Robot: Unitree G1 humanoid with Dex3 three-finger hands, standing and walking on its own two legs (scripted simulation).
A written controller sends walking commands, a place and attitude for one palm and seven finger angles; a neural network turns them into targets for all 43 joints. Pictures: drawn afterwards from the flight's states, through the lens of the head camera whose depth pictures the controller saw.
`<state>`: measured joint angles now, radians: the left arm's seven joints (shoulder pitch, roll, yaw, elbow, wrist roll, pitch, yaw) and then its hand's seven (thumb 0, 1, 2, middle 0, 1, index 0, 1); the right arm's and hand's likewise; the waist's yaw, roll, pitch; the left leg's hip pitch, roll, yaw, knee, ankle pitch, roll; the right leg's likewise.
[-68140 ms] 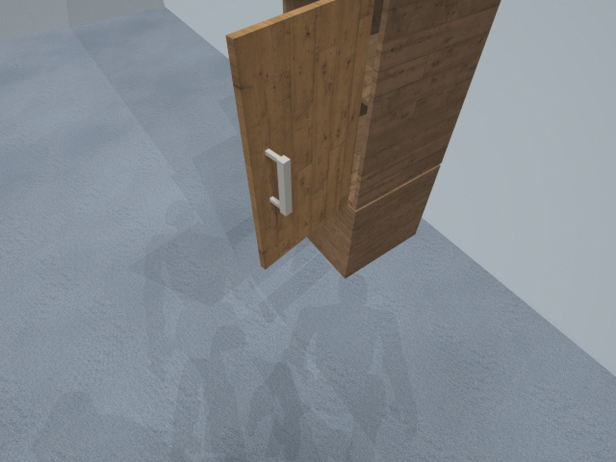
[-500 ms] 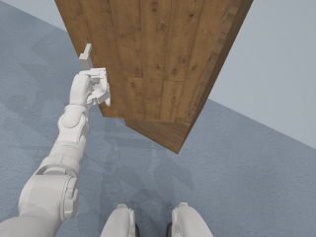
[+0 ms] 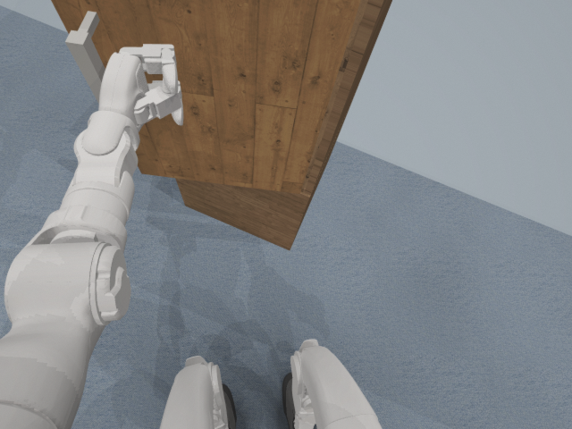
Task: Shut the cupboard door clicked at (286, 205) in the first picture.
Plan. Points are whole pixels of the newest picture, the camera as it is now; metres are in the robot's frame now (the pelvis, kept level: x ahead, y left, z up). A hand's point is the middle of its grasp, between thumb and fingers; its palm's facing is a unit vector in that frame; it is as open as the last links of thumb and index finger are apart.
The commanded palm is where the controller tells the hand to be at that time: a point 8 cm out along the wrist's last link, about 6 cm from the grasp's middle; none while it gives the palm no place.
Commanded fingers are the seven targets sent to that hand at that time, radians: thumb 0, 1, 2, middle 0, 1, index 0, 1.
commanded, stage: push the door shut along its arc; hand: left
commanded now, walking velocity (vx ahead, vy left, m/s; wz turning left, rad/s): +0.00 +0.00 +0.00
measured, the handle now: (106, 76) +0.58 +0.16 +0.07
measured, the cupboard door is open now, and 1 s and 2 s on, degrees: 17 0 0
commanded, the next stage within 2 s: pull the fist back off the door in 0.72 s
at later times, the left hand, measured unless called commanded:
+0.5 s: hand (184, 78) +0.57 +0.06 +0.08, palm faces -0.35 -0.94 -0.05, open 3.2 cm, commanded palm +0.59 +0.07 +0.08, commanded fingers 0.00 0.90 0.90 -1.30 -1.50 -1.30 -1.50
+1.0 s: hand (196, 55) +0.61 +0.04 +0.08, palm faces +0.06 -1.00 +0.04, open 3.0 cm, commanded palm +0.60 +0.05 +0.08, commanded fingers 0.00 0.90 0.90 -1.30 -1.50 -1.30 -1.50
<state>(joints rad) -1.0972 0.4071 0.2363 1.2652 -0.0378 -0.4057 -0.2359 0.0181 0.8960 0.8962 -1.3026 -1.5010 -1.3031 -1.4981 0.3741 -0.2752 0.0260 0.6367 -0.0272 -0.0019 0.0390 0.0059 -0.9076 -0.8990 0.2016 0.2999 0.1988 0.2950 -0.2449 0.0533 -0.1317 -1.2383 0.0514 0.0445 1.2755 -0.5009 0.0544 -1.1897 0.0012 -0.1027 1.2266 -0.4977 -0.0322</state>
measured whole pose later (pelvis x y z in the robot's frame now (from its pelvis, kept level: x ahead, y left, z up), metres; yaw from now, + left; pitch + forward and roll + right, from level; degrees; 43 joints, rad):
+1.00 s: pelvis -0.01 -0.01 -0.03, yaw -1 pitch +33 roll -5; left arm -1.42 0.40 0.33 1.37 0.09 -0.29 0.19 0.01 0.80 0.96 -1.30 -1.50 -1.31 -1.50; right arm 0.46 -0.24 0.04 0.68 -0.13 -0.10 0.10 0.00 -0.91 -0.90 0.20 0.30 0.20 0.29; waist -0.30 0.07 -0.14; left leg -1.45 0.06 0.01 1.37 -0.51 0.04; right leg -1.38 0.01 -0.13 1.31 -0.50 -0.05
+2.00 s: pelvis +0.03 -0.03 +0.04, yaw +0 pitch +21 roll +1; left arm -0.73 0.13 0.18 0.96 -0.01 -0.51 0.16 0.02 0.89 0.90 -1.30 -1.50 -1.30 -1.50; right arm 0.34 -0.23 -0.02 0.60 -0.04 0.07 0.09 0.01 -0.91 -0.90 0.20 0.30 0.20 0.29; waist -0.14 0.04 -0.14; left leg -0.97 0.04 0.08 1.08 -0.48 0.01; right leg -0.97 0.01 -0.06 1.09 -0.50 -0.06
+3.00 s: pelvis +0.06 +0.00 +0.12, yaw +2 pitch -4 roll -1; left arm 0.44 0.34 0.30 -0.34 -0.07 -0.04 0.10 0.02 0.89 0.90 -0.47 -0.59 -0.47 -0.58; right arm 0.21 -0.22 0.04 0.60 0.01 -0.03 -0.05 0.01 -0.91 -0.90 0.20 0.30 0.20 0.30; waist 0.06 0.08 -0.01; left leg -0.11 -0.02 0.06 0.42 -0.25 0.04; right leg -0.07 -0.01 -0.07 0.39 -0.26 -0.01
